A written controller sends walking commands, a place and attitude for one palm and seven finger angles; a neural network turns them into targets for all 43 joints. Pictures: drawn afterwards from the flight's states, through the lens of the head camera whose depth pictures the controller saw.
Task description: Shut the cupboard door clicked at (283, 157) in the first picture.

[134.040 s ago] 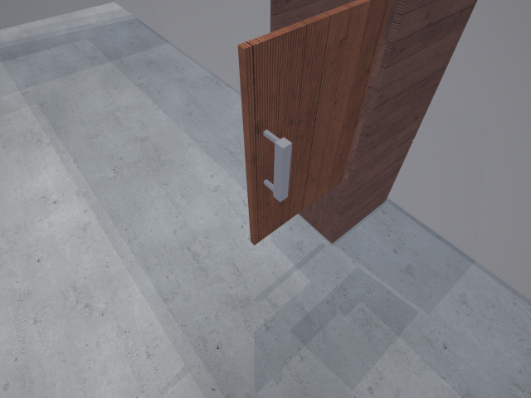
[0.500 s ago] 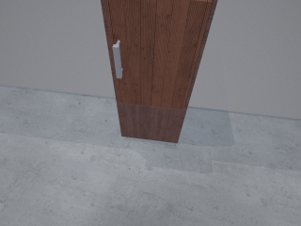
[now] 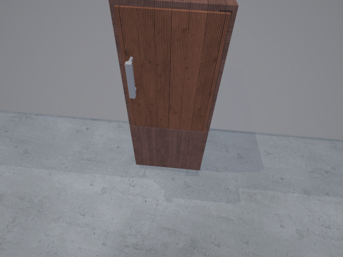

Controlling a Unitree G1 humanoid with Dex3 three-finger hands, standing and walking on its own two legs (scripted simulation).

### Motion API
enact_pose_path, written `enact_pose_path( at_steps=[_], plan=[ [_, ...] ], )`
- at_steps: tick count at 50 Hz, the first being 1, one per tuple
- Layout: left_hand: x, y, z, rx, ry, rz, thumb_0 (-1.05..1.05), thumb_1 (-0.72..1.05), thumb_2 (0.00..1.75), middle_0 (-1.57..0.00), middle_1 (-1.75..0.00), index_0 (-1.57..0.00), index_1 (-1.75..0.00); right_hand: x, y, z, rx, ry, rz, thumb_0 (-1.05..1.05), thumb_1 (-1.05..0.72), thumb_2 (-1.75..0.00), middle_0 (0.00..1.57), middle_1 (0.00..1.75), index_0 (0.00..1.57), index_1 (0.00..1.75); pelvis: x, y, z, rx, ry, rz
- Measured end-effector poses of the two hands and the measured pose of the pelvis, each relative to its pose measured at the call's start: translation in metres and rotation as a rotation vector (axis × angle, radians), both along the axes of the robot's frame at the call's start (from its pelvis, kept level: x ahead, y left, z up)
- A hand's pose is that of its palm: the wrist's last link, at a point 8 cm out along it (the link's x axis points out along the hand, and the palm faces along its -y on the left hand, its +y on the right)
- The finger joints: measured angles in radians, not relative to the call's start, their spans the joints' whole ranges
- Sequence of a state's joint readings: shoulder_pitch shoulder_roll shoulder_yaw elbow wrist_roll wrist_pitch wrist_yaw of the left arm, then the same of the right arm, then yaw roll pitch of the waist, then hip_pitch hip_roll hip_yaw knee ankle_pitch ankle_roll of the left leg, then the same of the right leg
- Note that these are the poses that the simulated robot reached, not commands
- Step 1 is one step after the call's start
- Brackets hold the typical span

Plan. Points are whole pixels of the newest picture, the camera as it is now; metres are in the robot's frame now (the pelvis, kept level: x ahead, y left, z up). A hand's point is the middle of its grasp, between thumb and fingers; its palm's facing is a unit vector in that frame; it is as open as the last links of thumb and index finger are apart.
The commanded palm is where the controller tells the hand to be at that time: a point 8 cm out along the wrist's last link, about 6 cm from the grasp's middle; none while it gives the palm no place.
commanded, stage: let the arm hang, fingers relaxed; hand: left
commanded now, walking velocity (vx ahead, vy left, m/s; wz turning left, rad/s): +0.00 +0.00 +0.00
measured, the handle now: (131, 78) +0.80 +0.21 -0.02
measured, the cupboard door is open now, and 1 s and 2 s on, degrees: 0 0 0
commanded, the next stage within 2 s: look to check the result in 0.06 s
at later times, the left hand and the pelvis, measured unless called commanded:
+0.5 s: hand out of the picture -0.04 +0.15 -0.18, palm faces +0.04 -0.98 -0.18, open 7.4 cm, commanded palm none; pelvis +0.01 -0.01 +0.00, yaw +0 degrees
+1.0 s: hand out of the picture +0.00 +0.14 -0.18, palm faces +0.03 -0.99 -0.16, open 7.4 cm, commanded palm none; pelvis +0.03 -0.02 +0.00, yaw +0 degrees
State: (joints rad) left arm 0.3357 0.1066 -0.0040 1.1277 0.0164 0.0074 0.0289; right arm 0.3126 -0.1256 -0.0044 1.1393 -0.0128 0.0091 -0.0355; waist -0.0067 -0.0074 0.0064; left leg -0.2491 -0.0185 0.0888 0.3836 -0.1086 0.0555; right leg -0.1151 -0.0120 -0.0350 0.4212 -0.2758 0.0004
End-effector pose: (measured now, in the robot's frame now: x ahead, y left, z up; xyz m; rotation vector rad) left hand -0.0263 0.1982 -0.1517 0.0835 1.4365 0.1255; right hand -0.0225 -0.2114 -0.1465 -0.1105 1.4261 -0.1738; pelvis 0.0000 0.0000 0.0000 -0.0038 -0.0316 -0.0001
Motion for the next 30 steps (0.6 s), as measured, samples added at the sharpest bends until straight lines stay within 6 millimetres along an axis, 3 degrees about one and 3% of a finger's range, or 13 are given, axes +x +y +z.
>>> enact_pose_path(
  at_steps=[16,30],
  plan=[
    [-0.025,0.003,0.006,0.034,0.092,0.021,0.01,0.91,0.90,-0.20,-0.30,-0.20,-0.30,-0.001,-0.002,-0.002,0.009,0.026,-0.009,0.00,-0.90,-0.90,0.20,0.30,0.20,0.30,0.006,-0.005,0.000,0.002,0.004,-0.003],
    [-0.004,-0.001,0.005,0.037,0.051,0.009,0.01,0.91,0.90,-0.20,-0.29,-0.20,-0.30,0.018,-0.012,-0.002,0.004,-0.002,0.002,0.00,-0.91,-0.90,0.20,0.30,0.20,0.30,0.013,-0.011,0.001,0.005,-0.001,-0.006]
  ],
)
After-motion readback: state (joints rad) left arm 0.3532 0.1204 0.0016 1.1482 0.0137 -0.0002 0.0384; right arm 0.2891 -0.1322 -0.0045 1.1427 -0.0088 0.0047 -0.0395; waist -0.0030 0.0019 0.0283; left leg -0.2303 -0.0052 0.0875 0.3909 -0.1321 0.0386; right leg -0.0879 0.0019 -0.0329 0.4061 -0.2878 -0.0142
